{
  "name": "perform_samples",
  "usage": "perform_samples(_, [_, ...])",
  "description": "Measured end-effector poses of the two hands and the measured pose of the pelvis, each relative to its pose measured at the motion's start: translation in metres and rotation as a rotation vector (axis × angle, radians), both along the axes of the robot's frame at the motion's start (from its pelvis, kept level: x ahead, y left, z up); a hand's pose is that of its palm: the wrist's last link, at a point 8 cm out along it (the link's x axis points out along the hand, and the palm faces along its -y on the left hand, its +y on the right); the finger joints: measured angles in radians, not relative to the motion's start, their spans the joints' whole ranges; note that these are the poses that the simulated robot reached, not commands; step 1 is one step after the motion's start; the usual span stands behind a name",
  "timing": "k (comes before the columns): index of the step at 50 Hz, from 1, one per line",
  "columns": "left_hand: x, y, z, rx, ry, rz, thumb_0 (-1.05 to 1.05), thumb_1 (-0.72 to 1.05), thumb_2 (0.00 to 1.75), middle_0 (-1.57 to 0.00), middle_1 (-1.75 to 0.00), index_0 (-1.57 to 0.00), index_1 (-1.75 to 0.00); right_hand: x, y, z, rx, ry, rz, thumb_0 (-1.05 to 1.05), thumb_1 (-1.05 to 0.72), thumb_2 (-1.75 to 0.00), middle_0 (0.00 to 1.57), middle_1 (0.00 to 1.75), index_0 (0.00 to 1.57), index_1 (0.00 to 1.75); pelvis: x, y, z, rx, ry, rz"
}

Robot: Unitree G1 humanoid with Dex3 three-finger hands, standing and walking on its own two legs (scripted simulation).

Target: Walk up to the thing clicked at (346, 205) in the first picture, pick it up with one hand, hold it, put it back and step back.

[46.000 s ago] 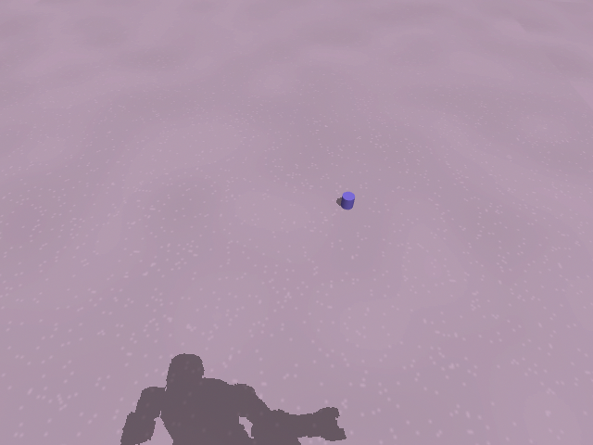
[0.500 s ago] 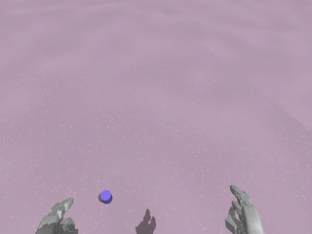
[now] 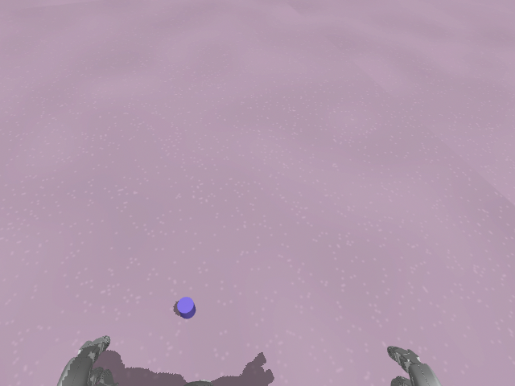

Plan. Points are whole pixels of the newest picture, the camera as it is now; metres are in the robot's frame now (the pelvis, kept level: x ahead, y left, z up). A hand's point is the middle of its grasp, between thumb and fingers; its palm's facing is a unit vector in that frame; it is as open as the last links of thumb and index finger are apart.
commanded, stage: stand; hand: left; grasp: from above
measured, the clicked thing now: (186, 307) +0.47 +0.23 -0.71
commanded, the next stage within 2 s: none
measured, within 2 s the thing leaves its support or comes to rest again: neither
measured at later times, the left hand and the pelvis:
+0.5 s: hand out of the picture +0.02 +0.24 -0.13, palm faces +0.04 -0.95 -0.32, open 7.4 cm; pelvis -0.01 +0.01 +0.04, yaw +1 degrees
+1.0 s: hand out of the picture +0.04 +0.24 -0.12, palm faces +0.04 -0.94 -0.33, open 7.4 cm; pelvis -0.01 +0.00 +0.04, yaw +1 degrees
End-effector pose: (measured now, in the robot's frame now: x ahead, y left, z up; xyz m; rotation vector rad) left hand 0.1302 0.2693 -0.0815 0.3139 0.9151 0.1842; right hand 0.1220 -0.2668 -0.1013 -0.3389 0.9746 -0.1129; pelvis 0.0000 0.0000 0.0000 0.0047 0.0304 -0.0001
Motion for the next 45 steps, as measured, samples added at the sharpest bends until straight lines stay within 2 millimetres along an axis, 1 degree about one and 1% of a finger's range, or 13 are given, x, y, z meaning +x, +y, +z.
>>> perform_samples(5, [-0.033,0.014,-0.007,0.013,0.107,0.054,0.01,0.90,0.90,-0.20,-0.30,-0.20,-0.30,-0.018,-0.007,0.001,-0.002,0.067,-0.051,0.01,-0.91,-0.90,0.21,0.30,0.21,0.30,0.000,0.003,0.009,-0.001,-0.034,0.003])
perform_samples(11, [-0.068,0.017,-0.011,-0.006,0.199,0.103,0.01,0.91,0.90,-0.20,-0.30,-0.20,-0.30,-0.038,-0.003,0.003,0.007,0.128,-0.081,0.01,-0.91,-0.90,0.20,0.30,0.21,0.30,-0.002,0.006,0.019,-0.007,-0.071,0.005])
perform_samples(16, [-0.091,0.015,-0.012,-0.025,0.259,0.119,0.01,0.90,0.90,-0.20,-0.30,-0.20,-0.30,-0.050,0.003,0.006,0.024,0.165,-0.097,0.01,-0.91,-0.90,0.20,0.30,0.21,0.30,-0.007,0.007,0.027,-0.011,-0.093,0.011])
perform_samples(21, [-0.106,0.013,-0.012,-0.037,0.298,0.127,0.01,0.90,0.90,-0.20,-0.31,-0.20,-0.30,-0.061,0.005,0.008,0.031,0.194,-0.111,0.01,-0.91,-0.90,0.20,0.30,0.21,0.30,-0.012,0.007,0.033,-0.014,-0.110,0.014])
perform_samples(27, [-0.117,0.016,-0.011,-0.036,0.334,0.133,0.01,0.90,0.90,-0.20,-0.31,-0.20,-0.30,-0.072,0.001,0.010,0.024,0.228,-0.126,0.01,-0.91,-0.90,0.21,0.30,0.21,0.30,-0.015,0.007,0.036,-0.014,-0.112,0.016])
perform_samples(33, [-0.123,0.019,-0.007,-0.024,0.354,0.144,0.01,0.90,0.90,-0.20,-0.30,-0.20,-0.30,-0.078,-0.006,0.010,0.018,0.253,-0.133,0.01,-0.91,-0.90,0.20,0.30,0.21,0.30,-0.015,0.005,0.038,-0.012,-0.113,0.018])
perform_samples(38, [-0.120,0.019,-0.005,-0.017,0.359,0.148,0.01,0.90,0.90,-0.20,-0.30,-0.20,-0.30,-0.077,-0.010,0.010,0.019,0.258,-0.133,0.01,-0.91,-0.90,0.20,0.30,0.21,0.30,-0.013,0.003,0.039,-0.010,-0.113,0.019])
perform_samples(45, [-0.108,0.016,-0.002,-0.014,0.348,0.145,0.01,0.91,0.90,-0.20,-0.30,-0.20,-0.30,-0.071,-0.013,0.010,0.022,0.258,-0.127,0.01,-0.91,-0.90,0.20,0.30,0.21,0.30,-0.009,-0.001,0.040,-0.009,-0.111,0.021])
